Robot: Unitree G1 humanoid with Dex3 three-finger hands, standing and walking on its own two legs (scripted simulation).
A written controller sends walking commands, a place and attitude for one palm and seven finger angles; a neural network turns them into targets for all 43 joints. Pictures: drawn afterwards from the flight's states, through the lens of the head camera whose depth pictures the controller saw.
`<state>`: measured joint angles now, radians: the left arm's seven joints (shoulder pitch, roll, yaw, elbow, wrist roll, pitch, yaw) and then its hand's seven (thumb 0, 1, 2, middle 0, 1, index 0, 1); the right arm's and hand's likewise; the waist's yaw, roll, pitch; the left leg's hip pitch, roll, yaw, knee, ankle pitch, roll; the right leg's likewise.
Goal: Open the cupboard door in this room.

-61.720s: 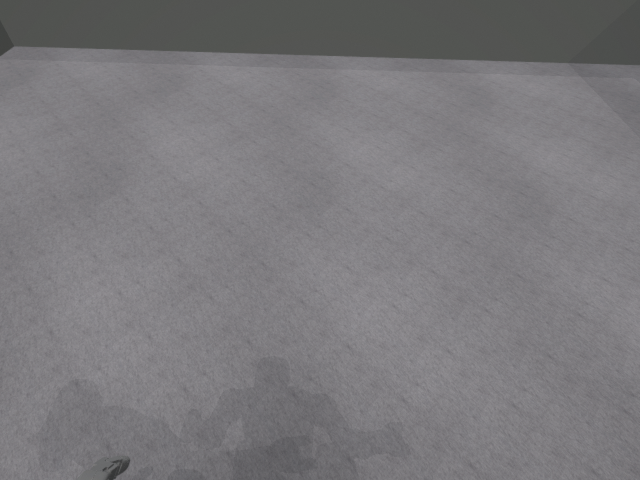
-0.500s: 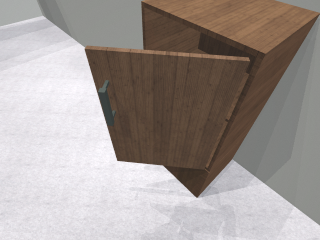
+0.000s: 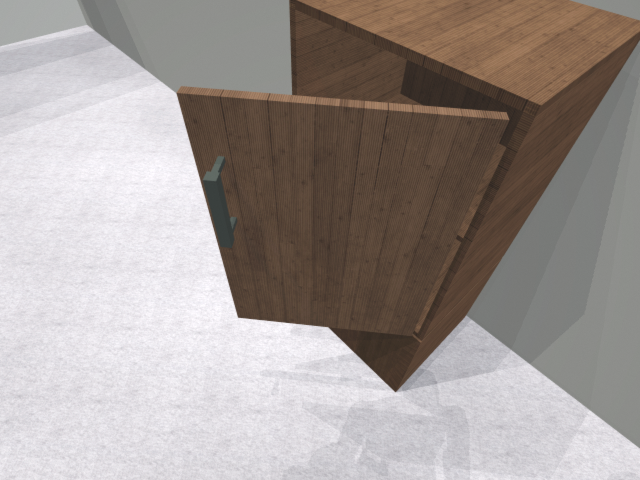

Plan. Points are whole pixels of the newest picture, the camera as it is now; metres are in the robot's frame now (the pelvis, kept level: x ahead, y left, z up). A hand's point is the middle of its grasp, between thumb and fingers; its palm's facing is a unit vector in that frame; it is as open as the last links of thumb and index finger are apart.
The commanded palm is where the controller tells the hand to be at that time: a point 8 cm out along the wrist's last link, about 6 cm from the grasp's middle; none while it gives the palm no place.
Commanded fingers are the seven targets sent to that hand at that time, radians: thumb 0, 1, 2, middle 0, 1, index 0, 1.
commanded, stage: look again from close up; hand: left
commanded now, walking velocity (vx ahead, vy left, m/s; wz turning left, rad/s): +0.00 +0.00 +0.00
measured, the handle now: (223, 203) +0.49 +0.19 +0.04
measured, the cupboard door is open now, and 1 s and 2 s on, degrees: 41 41 41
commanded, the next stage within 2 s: raise the hand with hooked fingers in 0.02 s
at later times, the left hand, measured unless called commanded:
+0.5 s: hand (196, 444) +0.17 +0.16 -0.03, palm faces -0.07 -1.00 +0.00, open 8.3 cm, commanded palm +0.12 +0.24 -0.04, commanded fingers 0.00 0.43 0.70 -0.23 -0.60 -0.23 -0.60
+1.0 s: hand (129, 414) +0.19 +0.23 +0.00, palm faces +0.04 -1.00 -0.05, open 11.3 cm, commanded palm +0.15 +0.28 +0.00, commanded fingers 0.00 -0.15 0.45 -0.28 -0.98 -0.28 -0.98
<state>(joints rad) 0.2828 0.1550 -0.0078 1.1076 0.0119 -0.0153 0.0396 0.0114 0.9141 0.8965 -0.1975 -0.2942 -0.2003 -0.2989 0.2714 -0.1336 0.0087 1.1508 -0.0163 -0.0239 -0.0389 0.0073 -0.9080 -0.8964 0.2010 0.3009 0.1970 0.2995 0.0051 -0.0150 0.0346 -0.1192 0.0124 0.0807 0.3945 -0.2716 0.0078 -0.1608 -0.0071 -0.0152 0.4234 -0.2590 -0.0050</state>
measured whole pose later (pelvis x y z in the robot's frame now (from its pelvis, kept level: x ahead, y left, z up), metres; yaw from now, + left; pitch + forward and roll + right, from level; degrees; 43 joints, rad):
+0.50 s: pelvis -0.03 -0.01 -0.05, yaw +2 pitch +9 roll +1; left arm 0.34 0.18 0.12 0.24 -0.21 -0.50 -0.36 0.01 0.66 0.79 -0.21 -0.45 -0.22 -0.46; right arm 0.15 -0.28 -0.05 0.54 0.01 -0.26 0.00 0.01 -0.91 -0.90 0.20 0.30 0.20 0.30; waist -0.02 -0.05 -0.12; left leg -0.61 0.01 0.05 0.91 -0.46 0.00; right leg -0.64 -0.03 -0.04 0.94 -0.45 -0.02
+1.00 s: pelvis -0.04 +0.00 -0.06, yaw +2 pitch +11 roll -1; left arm 0.28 0.31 0.32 0.08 -0.36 -0.27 -0.39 0.01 0.07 0.54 -0.26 -0.83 -0.26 -0.83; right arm 0.32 -0.23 0.03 0.57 0.03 -0.23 -0.07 0.02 -0.90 -0.90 0.21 0.30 0.20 0.30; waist -0.02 0.03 -0.10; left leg -0.69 0.03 0.02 0.96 -0.46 0.01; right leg -0.68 -0.01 -0.07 0.93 -0.43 -0.01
